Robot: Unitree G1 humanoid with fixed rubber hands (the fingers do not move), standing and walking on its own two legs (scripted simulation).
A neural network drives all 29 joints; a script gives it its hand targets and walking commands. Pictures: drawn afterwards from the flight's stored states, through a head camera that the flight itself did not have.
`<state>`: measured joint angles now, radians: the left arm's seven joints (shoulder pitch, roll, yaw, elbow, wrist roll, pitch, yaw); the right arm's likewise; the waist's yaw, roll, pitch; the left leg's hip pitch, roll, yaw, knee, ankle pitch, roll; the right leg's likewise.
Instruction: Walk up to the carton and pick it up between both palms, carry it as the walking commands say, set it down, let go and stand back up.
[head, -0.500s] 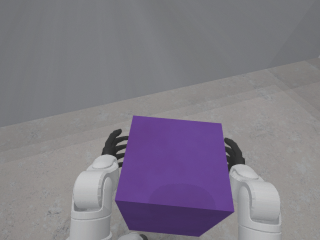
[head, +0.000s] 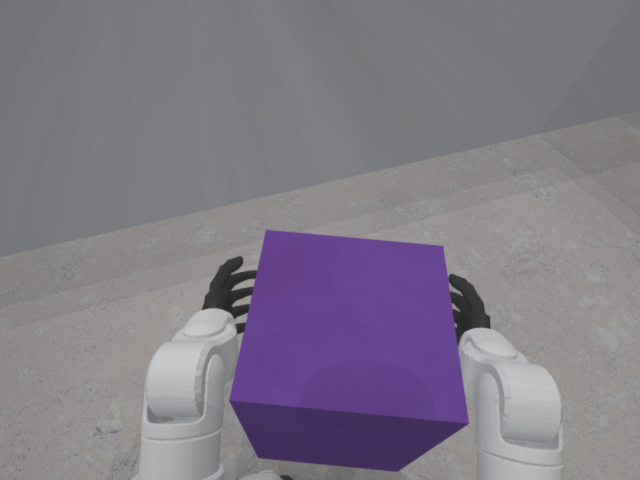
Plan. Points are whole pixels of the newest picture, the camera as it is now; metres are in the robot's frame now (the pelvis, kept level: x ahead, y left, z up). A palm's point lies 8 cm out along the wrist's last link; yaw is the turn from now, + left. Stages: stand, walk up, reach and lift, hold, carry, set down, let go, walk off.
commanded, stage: carry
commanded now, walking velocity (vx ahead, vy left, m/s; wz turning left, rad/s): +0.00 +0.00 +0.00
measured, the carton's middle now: (339, 364) +0.24 +0.00 +0.02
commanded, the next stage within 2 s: none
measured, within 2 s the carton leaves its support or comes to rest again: neither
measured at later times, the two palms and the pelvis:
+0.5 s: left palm (221, 323) +0.26 +0.14 +0.08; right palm (469, 340) +0.25 -0.14 +0.07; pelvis +0.00 +0.00 +0.00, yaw +0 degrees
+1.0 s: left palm (222, 322) +0.27 +0.14 +0.08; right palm (468, 338) +0.26 -0.14 +0.07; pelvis +0.00 +0.00 +0.00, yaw +0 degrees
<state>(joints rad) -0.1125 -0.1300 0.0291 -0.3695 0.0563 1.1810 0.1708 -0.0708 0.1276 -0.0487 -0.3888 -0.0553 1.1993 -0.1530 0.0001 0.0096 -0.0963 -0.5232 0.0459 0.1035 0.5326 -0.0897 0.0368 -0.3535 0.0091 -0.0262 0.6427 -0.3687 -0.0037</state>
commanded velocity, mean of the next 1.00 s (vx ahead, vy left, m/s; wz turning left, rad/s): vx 0.00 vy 0.00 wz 0.00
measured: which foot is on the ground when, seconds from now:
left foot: down 0.00-1.00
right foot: down 0.00-1.00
